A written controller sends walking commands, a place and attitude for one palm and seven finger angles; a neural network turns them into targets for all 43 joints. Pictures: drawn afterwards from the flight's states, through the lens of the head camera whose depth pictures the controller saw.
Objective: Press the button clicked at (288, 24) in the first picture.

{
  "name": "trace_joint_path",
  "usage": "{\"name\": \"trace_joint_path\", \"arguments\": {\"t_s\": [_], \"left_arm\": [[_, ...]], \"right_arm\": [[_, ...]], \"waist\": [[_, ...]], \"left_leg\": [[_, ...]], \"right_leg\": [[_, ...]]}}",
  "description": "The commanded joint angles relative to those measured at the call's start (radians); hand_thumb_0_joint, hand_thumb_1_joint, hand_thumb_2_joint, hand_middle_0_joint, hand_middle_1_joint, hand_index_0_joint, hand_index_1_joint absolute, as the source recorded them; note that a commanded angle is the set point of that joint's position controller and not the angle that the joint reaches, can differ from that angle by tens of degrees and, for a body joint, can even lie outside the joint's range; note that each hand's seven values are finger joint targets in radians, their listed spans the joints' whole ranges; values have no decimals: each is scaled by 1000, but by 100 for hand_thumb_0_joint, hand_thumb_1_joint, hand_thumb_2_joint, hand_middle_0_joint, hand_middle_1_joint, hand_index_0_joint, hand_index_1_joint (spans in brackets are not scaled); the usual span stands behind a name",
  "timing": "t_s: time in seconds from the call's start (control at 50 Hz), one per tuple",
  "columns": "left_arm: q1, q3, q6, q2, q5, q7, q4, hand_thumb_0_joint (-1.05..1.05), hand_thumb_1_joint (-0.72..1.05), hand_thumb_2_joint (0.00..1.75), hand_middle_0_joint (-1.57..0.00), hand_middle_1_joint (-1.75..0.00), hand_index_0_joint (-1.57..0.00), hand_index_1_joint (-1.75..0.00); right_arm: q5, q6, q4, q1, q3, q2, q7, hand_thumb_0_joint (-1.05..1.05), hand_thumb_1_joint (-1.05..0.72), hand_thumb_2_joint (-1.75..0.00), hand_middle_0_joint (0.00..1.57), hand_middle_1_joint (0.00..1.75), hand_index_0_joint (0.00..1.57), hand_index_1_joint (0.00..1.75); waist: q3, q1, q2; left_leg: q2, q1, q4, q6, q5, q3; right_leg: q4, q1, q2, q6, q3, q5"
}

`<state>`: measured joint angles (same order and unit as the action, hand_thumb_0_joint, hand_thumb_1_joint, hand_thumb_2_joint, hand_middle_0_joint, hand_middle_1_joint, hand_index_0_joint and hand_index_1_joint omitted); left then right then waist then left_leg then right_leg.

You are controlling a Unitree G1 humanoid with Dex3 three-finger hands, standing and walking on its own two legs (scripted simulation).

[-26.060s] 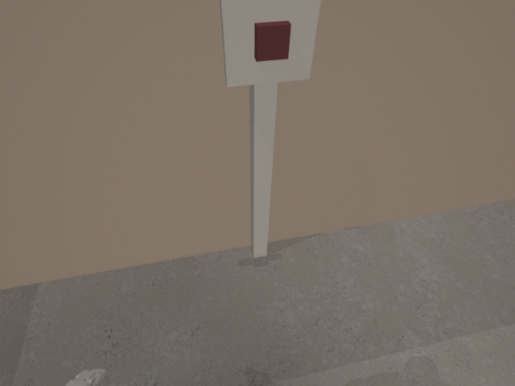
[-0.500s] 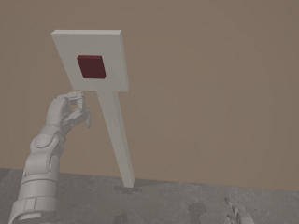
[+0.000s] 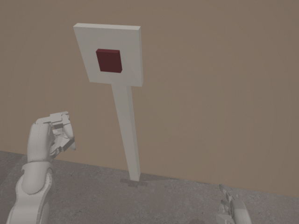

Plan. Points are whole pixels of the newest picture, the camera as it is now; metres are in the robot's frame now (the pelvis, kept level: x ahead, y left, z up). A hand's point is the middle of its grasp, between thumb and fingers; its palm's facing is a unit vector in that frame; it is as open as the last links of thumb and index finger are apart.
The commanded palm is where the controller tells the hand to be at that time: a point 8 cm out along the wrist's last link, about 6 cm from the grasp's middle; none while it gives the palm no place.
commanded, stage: draw the hand back to the body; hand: left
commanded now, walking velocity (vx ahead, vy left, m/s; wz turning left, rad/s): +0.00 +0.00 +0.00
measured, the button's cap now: (110, 60) +0.54 +0.20 +0.19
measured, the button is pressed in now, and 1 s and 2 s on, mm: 0 0 0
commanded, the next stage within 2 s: step back with the hand held close in 0.72 s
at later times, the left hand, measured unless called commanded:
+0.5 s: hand (41, 157) +0.19 +0.25 +0.16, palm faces +0.42 -0.82 -0.38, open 3.1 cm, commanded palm +0.15 +0.29 +0.17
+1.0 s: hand (41, 151) +0.20 +0.25 +0.16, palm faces +0.39 -0.81 -0.43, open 3.1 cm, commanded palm +0.14 +0.29 +0.17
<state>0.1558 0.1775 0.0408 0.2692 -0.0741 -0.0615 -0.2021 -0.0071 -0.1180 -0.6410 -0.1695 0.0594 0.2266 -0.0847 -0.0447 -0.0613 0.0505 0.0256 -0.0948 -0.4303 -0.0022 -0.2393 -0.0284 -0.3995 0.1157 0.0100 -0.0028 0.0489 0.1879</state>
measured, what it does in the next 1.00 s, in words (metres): stands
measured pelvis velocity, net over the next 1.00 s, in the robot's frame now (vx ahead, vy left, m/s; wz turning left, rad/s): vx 0.01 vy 0.01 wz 0.00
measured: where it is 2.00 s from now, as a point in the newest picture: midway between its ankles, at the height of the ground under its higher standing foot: outside the picture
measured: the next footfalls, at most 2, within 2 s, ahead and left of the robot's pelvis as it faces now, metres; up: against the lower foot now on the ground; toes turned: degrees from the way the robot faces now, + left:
right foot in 1.86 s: -0.21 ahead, -0.10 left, +0.00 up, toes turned -4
left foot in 2.00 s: -0.07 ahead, +0.11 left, +0.00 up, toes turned -2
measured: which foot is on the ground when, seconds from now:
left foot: down 0.00-1.00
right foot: down 0.00-1.00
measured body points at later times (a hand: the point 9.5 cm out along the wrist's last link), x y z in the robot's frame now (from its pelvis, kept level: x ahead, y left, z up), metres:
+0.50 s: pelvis +0.02 +0.01 +0.00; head -0.01 -0.01 +0.45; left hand +0.17 +0.29 +0.18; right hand +0.21 -0.21 -0.08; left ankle +0.00 +0.12 -0.74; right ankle +0.03 -0.12 -0.74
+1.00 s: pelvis +0.01 +0.01 +0.00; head +0.01 +0.00 +0.45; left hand +0.18 +0.30 +0.19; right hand +0.19 -0.22 -0.08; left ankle +0.00 +0.12 -0.74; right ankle +0.03 -0.12 -0.74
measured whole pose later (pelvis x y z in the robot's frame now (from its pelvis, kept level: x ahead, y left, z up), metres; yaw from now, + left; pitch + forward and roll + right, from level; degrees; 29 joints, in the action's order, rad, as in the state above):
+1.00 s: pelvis +0.01 +0.01 +0.00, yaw +0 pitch -2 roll -1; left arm 0.53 0.34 0.15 0.34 -0.03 -0.11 -0.48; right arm -0.02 -0.05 -0.59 -0.19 0.03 0.23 -0.07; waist -0.02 -0.03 0.06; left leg 0.03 -0.16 -0.45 0.01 -0.26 -0.03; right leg -0.36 0.15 0.01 0.01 0.04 0.17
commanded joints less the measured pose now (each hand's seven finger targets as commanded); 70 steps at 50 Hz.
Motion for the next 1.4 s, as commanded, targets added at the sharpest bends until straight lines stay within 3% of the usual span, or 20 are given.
{"name": "trace_joint_path", "arguments": {"t_s": [0.0, 0.1, 0.22, 0.24, 0.42, 0.52, 0.56, 0.64, 0.74, 0.8, 0.82, 0.84, 0.86, 0.9, 1.0, 1.08, 1.18, 1.26, 1.32, 1.38], "left_arm": [[-210, 84, 109, 172, 28, -46, -291, 0, 90, 90, -130, -150, -130, -150], [-14, 107, 114, 159, 29, -46, -299, 0, 90, 90, -130, -150, -130, -150], [148, 163, 120, 187, 33, -43, -368, 0, 90, 90, -130, -150, -130, -150], [150, 158, 122, 180, 32, -43, -393, 0, 90, 90, -130, -150, -130, -150], [316, 197, 124, 193, 40, -55, -488, 0, 90, 90, -130, -150, -130, -150], [238, 162, 118, 174, 51, -62, -486, 0, 90, 90, -130, -150, -130, -150], [236, 175, 119, 185, 51, -68, -488, 0, 90, 90, -130, -150, -130, -150], [258, 186, 116, 185, 45, -68, -468, 0, 90, 90, -130, -150, -130, -150], [275, 185, 115, 179, 43, -64, -476, 0, 90, 90, -130, -150, -130, -150], [278, 195, 118, 189, 43, -66, -482, 0, 90, 90, -130, -150, -130, -150], [209, 231, 118, 233, 42, -72, -496, 0, 90, 90, -130, -150, -130, -150], [177, 331, 153, 321, 31, -73, -524, 0, 90, 90, -130, -150, -130, -150], [281, 280, 156, 248, 35, -65, -444, 0, 90, 90, -130, -150, -130, -150], [319, 243, 156, 222, 43, -60, -447, 0, 90, 90, -130, -150, -130, -150], [421, 258, 182, 236, 40, -65, -516, 0, 90, 90, -130, -150, -130, -150], [476, 304, 193, 273, 35, -74, -562, 0, 90, 90, -130, -150, -130, -150], [490, 315, 207, 275, 40, -85, -579, 0, 90, 90, -130, -150, -130, -150], [474, 312, 220, 262, 53, -91, -566, 0, 90, 90, -130, -150, -130, -150], [427, 306, 234, 253, 65, -94, -571, 0, 90, 90, -130, -150, -130, -150], [395, 299, 245, 249, 77, -104, -546, 0, 90, 90, -130, -150, -130, -150]], "right_arm": [[-8, -53, 145, 142, -43, 97, -12, 0, -90, -90, 20, 30, 20, 30], [-13, -38, 145, 139, -53, 100, -1, 0, -90, -90, 20, 30, 20, 30], [-17, -26, 158, 140, -66, 100, 10, 0, -90, -90, 20, 30, 20, 30], [-15, -25, 162, 141, -65, 95, 11, 0, -90, -90, 20, 30, 20, 30], [-15, -43, 177, 114, -72, 93, 3, 0, -90, -90, 20, 30, 20, 30], [-19, -53, 164, 105, -70, 99, -2, 0, -90, -90, 20, 30, 20, 30], [-19, -56, 162, 100, -69, 96, -5, 0, -90, -90, 20, 30, 20, 30], [-20, -53, 164, 108, -66, 90, -8, 0, -90, -90, 20, 30, 20, 30], [-20, -49, 166, 110, -62, 87, -2, 0, -90, -90, 20, 30, 20, 30], [-21, -52, 167, 109, -64, 88, 0, 0, -90, -90, 20, 30, 20, 30], [-19, -52, 164, 117, -65, 91, -5, 0, -90, -90, 20, 30, 20, 30], [-6, -25, 208, 93, -68, 115, -3, 0, -90, -90, 20, 30, 20, 30], [-10, -6, 192, 84, -68, 97, -1, 0, -90, -90, 20, 30, 20, 30], [-12, 12, 203, 92, -72, 102, 5, 0, -90, -90, 20, 30, 20, 30], [-4, 37, 231, 82, -95, 115, 3, 0, -90, -90, 20, 30, 20, 30], [3, 56, 258, 82, -107, 109, 1, 0, -90, -90, 20, 30, 20, 30], [6, 57, 272, 79, -112, 113, -5, 0, -90, -90, 20, 30, 20, 30], [5, 41, 274, 69, -113, 125, -7, 0, -90, -90, 20, 30, 20, 30], [6, 28, 278, 64, -115, 133, -7, 0, -90, -90, 20, 30, 20, 30], [8, 16, 273, 40, -115, 128, -7, 0, -90, -90, 20, 30, 20, 30]], "waist": [[144, 14, 38], [123, -2, -34], [80, -14, -41], [72, -10, -14], [78, -16, 14], [27, 2, 0], [52, -3, 17], [58, -12, -20], [61, -15, 27], [67, -17, 11], [64, -15, 12], [-25, 40, -28], [0, 41, -73], [22, 46, -94], [199, 46, -8], [264, 43, -40], [212, 43, 10], [146, 45, 49], [104, 53, 36], [58, 63, -70]], "left_leg": [[-16, 32, 109, 27, 89, 13], [-8, 22, 112, 28, 166, 16], [-4, 3, 106, 25, 192, 16], [-3, 1, 108, 24, 180, 14], [-1, 7, 83, 18, 221, 12], [-2, 3, 88, 22, 186, 19], [-3, 9, 89, 21, 188, 20], [-2, 9, 93, 22, 181, 22], [-2, 1, 91, 15, 208, 21], [0, -2, 90, 14, 205, 23], [-3, 0, 91, 16, 188, 23], [8, -86, 54, 38, 112, 35], [3, -79, 36, 39, 103, 44], [2, -70, 19, 37, 127, 36], [30, -59, 4, 35, 351, 38], [46, -85, -4, 31, 422, 54], [68, -189, 30, 42, 321, 77], [98, -365, 83, 71, 86, 107], [99, -507, 107, 89, -204, 124], [57, -507, 7, 86, -353, 106]], "right_leg": [[100, -41, -3, -21, -29, -13], [92, -78, -7, -19, -23, -83], [99, -75, -10, -20, -26, -100], [97, -69, -7, -19, -28, -88], [88, -63, -13, -21, -30, -128], [101, -25, -13, -19, -23, -88], [89, -39, -9, -19, -22, -89], [90, -51, -9, -18, -23, -84], [84, -67, -8, -21, -26, -116], [82, -69, -10, -21, -23, -113], [94, -66, -11, -21, -29, -100], [151, 81, 38, -14, -128, -121], [156, 89, 61, -17, -118, -105], [160, 109, 70, -16, -118, -109], [33, 16, 66, -4, -77, -335], [-33, -10, 59, 4, -63, -392], [-84, 15, 39, 13, -63, -285], [-147, -13, 26, 16, -78, -168], [-162, -40, 31, 11, -104, -75], [-46, 89, 77, -8, -183, 146]]}}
